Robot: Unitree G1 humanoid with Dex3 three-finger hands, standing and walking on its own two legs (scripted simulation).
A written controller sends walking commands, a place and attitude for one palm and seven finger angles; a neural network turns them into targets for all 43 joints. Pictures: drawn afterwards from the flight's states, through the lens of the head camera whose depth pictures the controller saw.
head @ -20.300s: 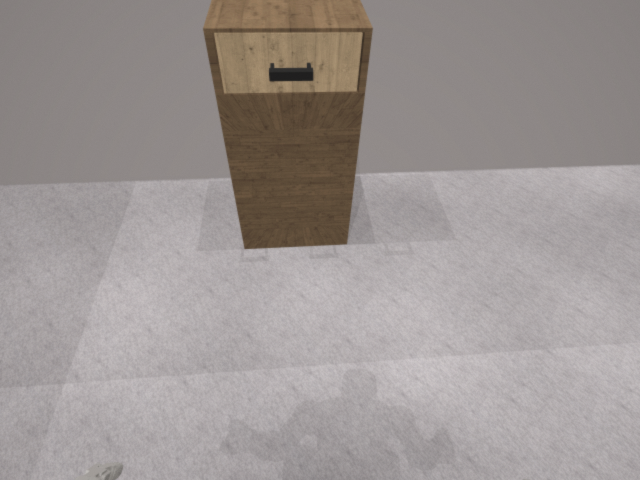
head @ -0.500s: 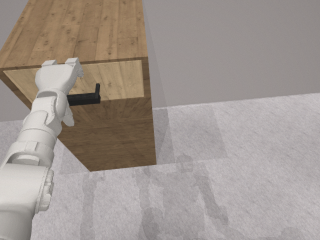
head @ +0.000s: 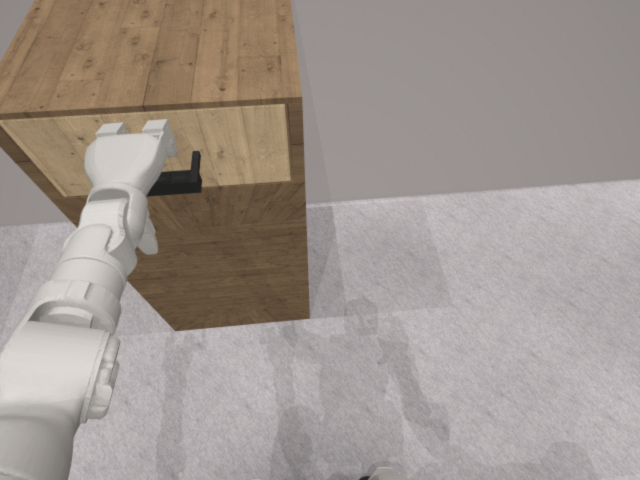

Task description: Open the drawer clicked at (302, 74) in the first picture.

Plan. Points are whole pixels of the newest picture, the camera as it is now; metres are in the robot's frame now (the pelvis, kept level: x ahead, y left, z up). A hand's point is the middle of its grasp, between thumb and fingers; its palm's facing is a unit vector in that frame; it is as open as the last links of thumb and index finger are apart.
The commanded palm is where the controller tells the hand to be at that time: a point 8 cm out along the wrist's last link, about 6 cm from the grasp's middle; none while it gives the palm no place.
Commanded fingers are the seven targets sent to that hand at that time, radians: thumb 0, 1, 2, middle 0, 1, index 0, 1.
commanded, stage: lower the fingers behind the handle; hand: left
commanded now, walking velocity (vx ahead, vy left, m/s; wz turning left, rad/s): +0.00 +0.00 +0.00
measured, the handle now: (161, 172) +0.54 +0.22 +0.02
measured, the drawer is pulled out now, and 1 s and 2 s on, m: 0.00 0.00 0.00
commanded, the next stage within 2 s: lift the fingers back up to retry in 1.08 s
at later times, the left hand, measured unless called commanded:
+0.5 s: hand (148, 192) +0.50 +0.22 +0.03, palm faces -0.04 +0.01 -1.00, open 13.8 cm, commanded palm +0.48 +0.22 +0.07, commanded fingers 0.00 -0.50 0.30 -0.30 -1.20 -0.30 -1.20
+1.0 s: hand (148, 196) +0.49 +0.22 +0.03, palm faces -0.04 +0.03 -1.00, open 13.8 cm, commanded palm +0.47 +0.22 +0.06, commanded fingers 0.00 -0.50 0.30 -0.30 -1.20 -0.30 -1.20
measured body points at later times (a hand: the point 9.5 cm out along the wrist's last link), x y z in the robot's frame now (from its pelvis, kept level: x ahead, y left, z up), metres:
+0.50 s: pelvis +0.00 +0.00 -0.01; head +0.10 +0.00 +0.43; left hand +0.49 +0.22 +0.09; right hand -0.01 -0.28 -0.14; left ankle -0.02 +0.11 -0.71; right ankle +0.00 -0.13 -0.71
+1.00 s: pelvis -0.02 +0.00 -0.02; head +0.10 +0.00 +0.42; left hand +0.49 +0.22 +0.08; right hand -0.02 -0.27 -0.14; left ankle -0.02 +0.11 -0.71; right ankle +0.00 -0.13 -0.71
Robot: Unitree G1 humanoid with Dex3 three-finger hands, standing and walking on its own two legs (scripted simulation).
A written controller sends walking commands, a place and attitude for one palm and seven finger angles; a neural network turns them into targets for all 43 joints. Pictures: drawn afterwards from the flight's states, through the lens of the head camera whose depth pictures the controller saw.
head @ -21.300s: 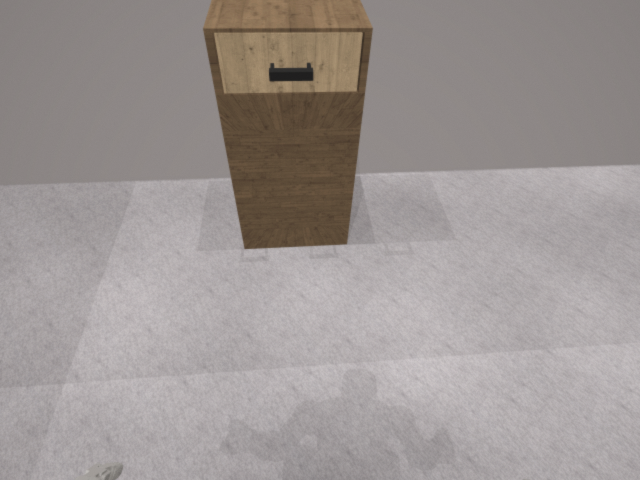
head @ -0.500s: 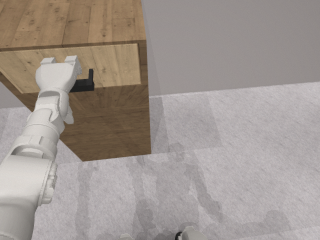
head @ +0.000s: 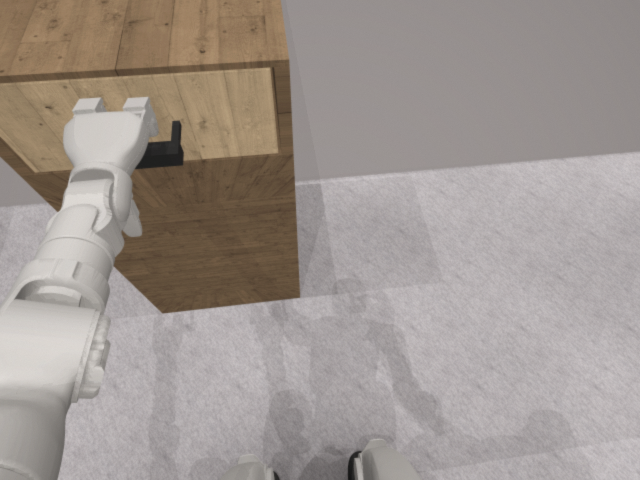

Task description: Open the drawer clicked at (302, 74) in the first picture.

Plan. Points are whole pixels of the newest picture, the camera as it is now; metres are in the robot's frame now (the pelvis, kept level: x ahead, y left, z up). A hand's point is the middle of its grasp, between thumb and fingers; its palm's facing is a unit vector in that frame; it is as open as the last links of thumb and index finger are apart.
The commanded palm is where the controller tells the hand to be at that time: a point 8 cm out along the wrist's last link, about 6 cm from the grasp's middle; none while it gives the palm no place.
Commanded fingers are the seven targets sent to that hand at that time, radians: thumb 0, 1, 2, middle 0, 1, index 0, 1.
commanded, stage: lower the fingers behind the handle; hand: left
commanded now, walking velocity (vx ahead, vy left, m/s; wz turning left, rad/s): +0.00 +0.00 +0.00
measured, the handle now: (139, 143) +0.56 +0.22 +0.04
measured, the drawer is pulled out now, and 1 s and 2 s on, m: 0.00 0.00 0.00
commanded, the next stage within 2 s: lift the fingers back up to retry in 0.08 s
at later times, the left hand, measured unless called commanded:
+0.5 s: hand (126, 161) +0.51 +0.22 +0.06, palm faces -0.04 -0.02 -1.00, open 13.8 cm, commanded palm +0.49 +0.22 +0.12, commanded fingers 0.00 -0.50 0.30 -0.30 -1.20 -0.30 -1.20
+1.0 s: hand (108, 139) +0.51 +0.22 +0.10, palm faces -0.05 -0.02 -1.00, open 13.8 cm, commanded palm +0.49 +0.22 +0.16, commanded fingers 0.00 -0.50 0.30 -0.30 -1.20 -0.30 -1.20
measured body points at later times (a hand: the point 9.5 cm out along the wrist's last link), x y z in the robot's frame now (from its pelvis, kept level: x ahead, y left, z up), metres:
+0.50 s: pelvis +0.01 +0.00 +0.01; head +0.12 +0.00 +0.45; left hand +0.51 +0.22 +0.11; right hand +0.00 -0.27 -0.12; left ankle +0.00 +0.11 -0.70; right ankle +0.02 -0.13 -0.70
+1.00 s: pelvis +0.04 +0.00 +0.03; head +0.11 -0.02 +0.47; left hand +0.51 +0.22 +0.15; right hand +0.09 -0.28 -0.11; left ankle +0.00 +0.11 -0.70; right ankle +0.02 -0.13 -0.70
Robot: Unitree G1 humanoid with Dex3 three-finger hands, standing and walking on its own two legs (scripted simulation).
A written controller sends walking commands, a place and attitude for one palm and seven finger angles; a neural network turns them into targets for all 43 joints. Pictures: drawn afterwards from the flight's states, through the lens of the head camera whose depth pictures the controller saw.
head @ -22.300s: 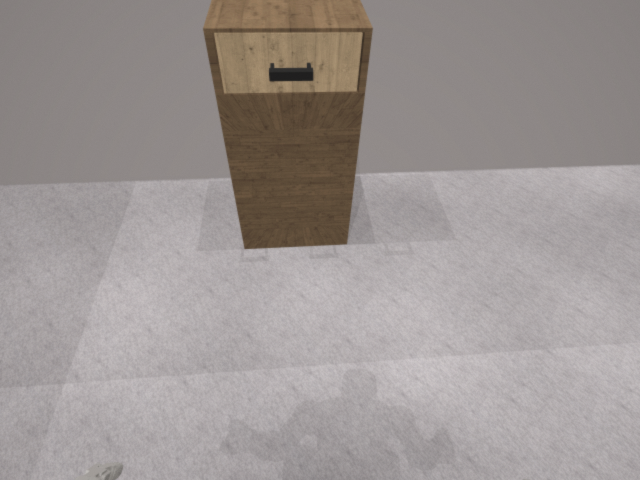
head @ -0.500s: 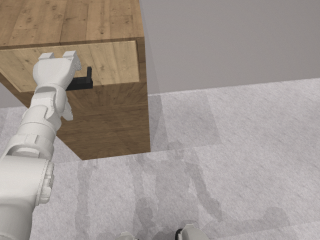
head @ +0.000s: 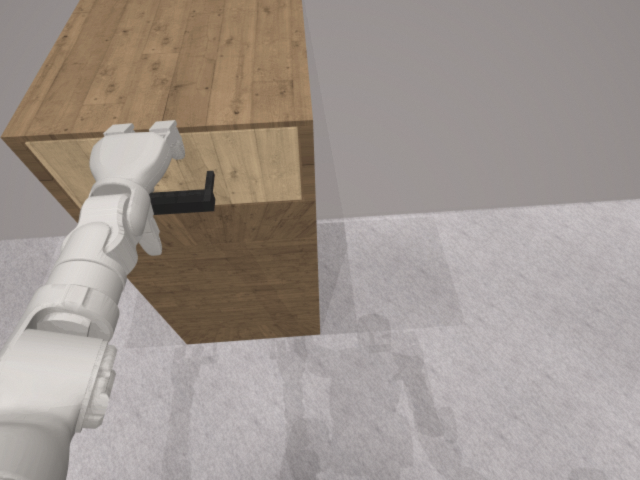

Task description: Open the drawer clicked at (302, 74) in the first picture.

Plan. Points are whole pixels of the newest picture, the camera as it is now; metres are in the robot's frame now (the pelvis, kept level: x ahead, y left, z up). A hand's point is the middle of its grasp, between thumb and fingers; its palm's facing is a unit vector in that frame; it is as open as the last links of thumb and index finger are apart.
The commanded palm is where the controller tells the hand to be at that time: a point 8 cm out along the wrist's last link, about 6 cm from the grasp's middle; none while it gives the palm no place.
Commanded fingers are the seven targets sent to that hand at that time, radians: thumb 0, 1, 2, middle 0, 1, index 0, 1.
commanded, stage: re-aim the fingers above the handle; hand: left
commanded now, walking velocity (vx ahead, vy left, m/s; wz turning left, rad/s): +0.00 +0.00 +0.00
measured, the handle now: (176, 191) +0.53 +0.22 +0.01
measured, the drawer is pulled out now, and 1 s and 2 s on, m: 0.00 0.00 0.00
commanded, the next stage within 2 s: none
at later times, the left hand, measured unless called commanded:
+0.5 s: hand (155, 188) +0.48 +0.21 +0.07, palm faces -0.04 -0.01 -1.00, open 13.8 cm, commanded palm +0.46 +0.22 +0.13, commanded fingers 0.00 -0.50 0.30 -0.30 -1.20 -0.30 -1.20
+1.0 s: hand (155, 184) +0.49 +0.22 +0.07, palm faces -0.02 -0.01 -1.00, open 13.7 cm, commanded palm +0.46 +0.23 +0.13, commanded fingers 0.00 -0.50 0.30 -0.30 -1.20 -0.30 -1.20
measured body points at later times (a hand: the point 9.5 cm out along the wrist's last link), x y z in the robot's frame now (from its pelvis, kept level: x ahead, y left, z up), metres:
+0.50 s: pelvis -0.01 -0.01 +0.00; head +0.07 -0.02 +0.44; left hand +0.47 +0.21 +0.13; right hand +0.02 -0.28 -0.14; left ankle -0.04 +0.11 -0.72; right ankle -0.02 -0.13 -0.72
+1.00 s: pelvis -0.01 +0.00 +0.00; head +0.07 -0.01 +0.44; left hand +0.48 +0.22 +0.13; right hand +0.00 -0.28 -0.13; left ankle -0.04 +0.11 -0.72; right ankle -0.02 -0.13 -0.72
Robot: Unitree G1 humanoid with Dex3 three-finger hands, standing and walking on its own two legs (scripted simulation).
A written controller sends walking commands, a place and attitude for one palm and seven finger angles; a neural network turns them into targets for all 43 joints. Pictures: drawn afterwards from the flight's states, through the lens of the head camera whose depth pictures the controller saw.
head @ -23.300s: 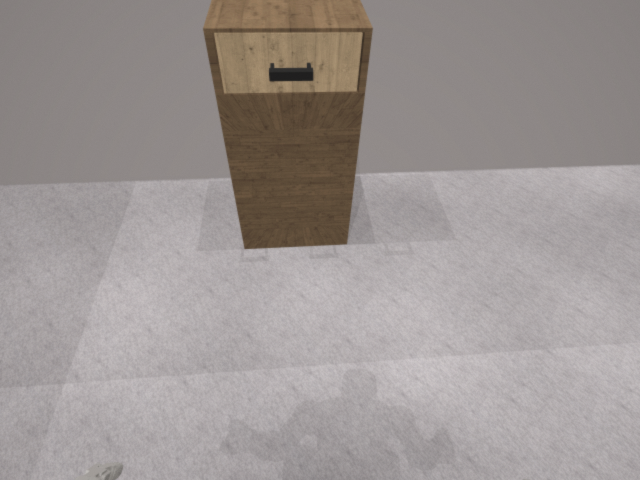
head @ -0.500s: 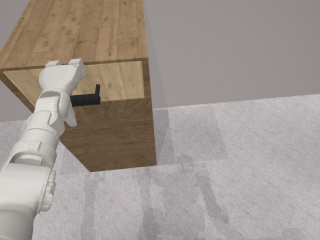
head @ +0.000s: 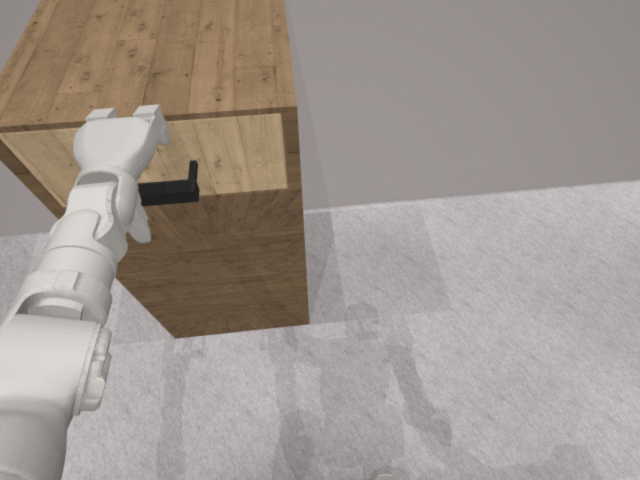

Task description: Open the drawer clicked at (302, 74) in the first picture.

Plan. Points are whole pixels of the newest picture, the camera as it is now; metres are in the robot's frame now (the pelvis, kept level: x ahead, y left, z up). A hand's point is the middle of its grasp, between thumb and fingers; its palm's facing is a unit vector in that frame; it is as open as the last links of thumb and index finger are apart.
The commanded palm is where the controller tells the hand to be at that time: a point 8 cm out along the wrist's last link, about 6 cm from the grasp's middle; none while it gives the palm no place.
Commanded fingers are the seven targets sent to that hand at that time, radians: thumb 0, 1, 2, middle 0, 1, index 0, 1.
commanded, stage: re-aim the fingers above the handle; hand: left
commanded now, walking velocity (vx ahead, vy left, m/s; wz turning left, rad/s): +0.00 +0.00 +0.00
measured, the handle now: (159, 181) +0.54 +0.22 +0.01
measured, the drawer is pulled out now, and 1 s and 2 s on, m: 0.00 0.00 0.00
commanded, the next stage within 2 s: lower the fingers behind the handle in 1.08 s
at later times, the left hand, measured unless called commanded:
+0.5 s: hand (125, 178) +0.49 +0.23 +0.08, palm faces +0.01 -0.02 -1.00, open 13.8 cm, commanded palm +0.46 +0.24 +0.13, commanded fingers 0.00 -0.50 0.30 -0.30 -1.20 -0.30 -1.20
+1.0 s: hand (117, 184) +0.48 +0.24 +0.08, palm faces -0.02 +0.00 -1.00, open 13.8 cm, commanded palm +0.46 +0.24 +0.13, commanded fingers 0.00 -0.50 0.30 -0.30 -1.20 -0.30 -1.20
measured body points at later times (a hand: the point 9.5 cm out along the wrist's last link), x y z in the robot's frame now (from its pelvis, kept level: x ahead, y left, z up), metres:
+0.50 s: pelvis +0.00 +0.00 +0.00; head +0.08 +0.00 +0.44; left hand +0.48 +0.23 +0.13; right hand +0.04 -0.27 -0.13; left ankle -0.03 +0.11 -0.72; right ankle -0.01 -0.13 -0.72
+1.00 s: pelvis -0.01 +0.00 +0.00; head +0.07 -0.01 +0.44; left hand +0.47 +0.24 +0.14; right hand +0.03 -0.28 -0.13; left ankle -0.03 +0.11 -0.72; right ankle -0.01 -0.13 -0.72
